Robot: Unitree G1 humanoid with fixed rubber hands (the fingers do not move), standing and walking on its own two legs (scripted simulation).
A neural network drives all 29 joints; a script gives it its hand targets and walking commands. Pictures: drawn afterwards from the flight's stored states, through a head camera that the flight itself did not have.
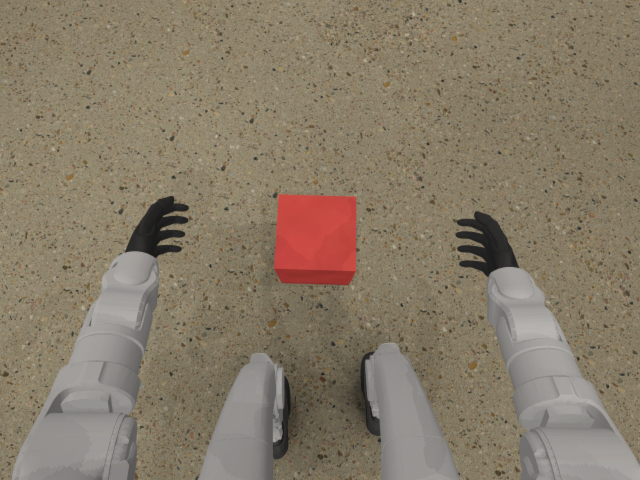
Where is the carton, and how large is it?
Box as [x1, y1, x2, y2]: [274, 194, 355, 284]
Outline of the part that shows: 279,194 274,269 281,281 295,283 348,284 355,271 355,197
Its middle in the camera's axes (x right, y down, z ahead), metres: -0.01 +0.02 +1.03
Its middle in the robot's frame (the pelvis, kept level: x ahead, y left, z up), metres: +0.51 +0.01 -0.58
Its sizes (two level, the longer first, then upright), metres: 0.192 0.187 0.214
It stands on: the floor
